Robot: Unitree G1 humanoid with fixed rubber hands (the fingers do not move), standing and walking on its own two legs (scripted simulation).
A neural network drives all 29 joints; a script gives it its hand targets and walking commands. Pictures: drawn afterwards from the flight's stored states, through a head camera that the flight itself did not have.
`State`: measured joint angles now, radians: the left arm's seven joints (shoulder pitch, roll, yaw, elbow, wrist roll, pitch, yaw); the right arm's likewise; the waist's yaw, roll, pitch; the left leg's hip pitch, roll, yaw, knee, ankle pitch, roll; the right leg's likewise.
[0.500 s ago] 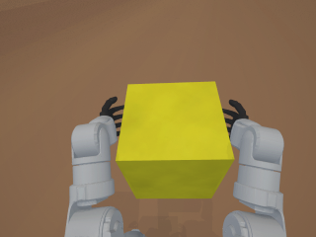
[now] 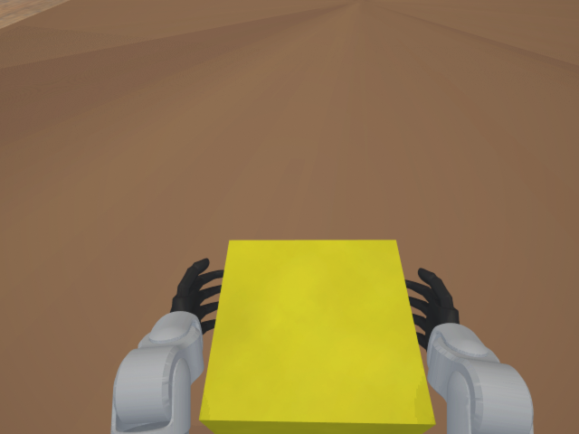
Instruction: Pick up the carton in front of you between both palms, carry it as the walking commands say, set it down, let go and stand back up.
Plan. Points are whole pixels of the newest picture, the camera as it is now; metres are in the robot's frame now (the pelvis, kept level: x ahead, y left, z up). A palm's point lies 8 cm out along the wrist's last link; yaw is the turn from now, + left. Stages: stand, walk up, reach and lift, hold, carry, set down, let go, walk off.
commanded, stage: carry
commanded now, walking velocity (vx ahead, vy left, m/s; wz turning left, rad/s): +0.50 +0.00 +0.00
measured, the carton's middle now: (311, 355) +0.25 +0.00 +0.01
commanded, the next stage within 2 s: none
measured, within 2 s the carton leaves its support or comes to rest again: neither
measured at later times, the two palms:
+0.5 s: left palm (242, 191) +0.51 +0.12 +0.08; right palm (409, 192) +0.53 -0.18 +0.07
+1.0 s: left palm (246, 160) +0.65 +0.13 +0.05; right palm (388, 167) +0.64 -0.17 +0.04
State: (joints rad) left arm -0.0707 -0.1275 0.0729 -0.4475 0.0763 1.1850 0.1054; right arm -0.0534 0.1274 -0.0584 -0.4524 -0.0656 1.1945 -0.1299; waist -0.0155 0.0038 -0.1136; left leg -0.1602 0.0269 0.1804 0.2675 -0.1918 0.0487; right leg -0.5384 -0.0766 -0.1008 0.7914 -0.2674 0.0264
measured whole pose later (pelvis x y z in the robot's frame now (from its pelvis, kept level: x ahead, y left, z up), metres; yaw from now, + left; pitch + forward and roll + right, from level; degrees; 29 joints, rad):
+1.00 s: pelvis +0.39 -0.02 -0.02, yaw +0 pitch +4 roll +1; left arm -0.10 -0.13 0.08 -0.23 0.16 1.09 0.07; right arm -0.08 0.13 -0.07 -0.23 -0.14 1.10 -0.08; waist -0.01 -0.02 -0.14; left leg -0.38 0.06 0.22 0.57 -0.26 0.04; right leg -0.15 -0.08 -0.15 0.52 -0.43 0.03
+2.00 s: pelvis +0.34 -0.04 -0.02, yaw -1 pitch +1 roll +0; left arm -0.21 -0.14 0.17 0.16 0.24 0.73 0.02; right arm -0.20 0.14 -0.16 0.17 -0.24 0.74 -0.03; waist 0.00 -0.01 -0.09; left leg -0.39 0.09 0.20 0.51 -0.14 0.02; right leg -0.19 -0.04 -0.16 0.54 -0.37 -0.01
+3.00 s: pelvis +0.28 +0.00 -0.08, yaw -11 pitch +24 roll -1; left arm -0.53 -0.24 0.46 0.41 0.32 0.17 0.08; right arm -0.67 0.05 -0.36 0.68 -0.28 0.15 0.03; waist 0.06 -0.04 0.07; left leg -1.09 -0.01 -0.05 0.87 -0.20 -0.02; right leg -0.99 0.07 0.09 0.96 -0.39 0.02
